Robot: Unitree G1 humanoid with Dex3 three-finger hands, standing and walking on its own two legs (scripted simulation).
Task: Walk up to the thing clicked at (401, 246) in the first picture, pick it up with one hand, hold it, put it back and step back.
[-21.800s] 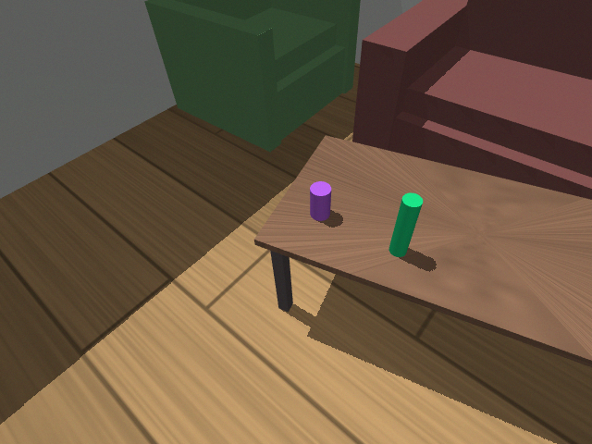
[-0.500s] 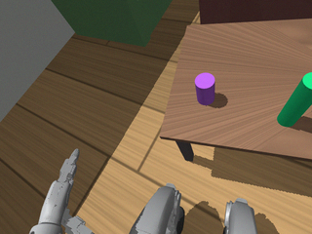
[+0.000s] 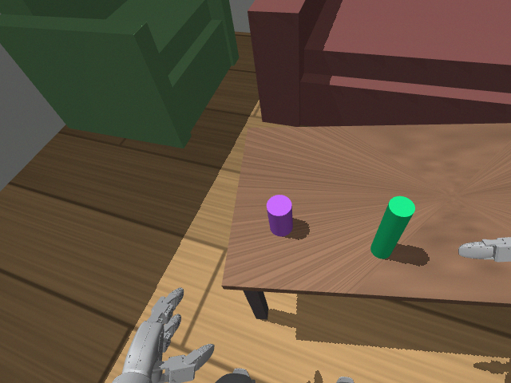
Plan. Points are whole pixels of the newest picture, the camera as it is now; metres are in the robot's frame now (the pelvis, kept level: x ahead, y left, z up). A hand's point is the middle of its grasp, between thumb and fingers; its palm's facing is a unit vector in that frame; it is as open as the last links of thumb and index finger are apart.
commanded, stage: home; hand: right
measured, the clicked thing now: (390, 230) +0.47 -0.20 -0.17
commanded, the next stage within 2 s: none
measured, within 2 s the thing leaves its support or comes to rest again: neither
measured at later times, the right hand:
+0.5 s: hand (416, 373) +0.18 -0.17 -0.05, palm faces +0.15 +0.96 -0.24, open 17.4 cm
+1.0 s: hand out of the picture +0.14 -0.16 -0.07, palm faces +0.01 +0.94 -0.34, open 17.5 cm
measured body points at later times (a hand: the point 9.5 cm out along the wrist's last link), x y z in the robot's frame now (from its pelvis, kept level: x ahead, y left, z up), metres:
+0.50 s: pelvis +0.01 +0.02 +0.02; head +0.04 +0.01 +0.47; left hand +0.16 +0.25 -0.07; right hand +0.17 -0.22 -0.03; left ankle +0.01 +0.14 -0.68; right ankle +0.00 -0.11 -0.68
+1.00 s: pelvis -0.01 +0.04 +0.02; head +0.00 +0.04 +0.47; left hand +0.15 +0.28 -0.07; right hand +0.14 -0.21 -0.04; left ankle +0.01 +0.14 -0.68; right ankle +0.00 -0.11 -0.68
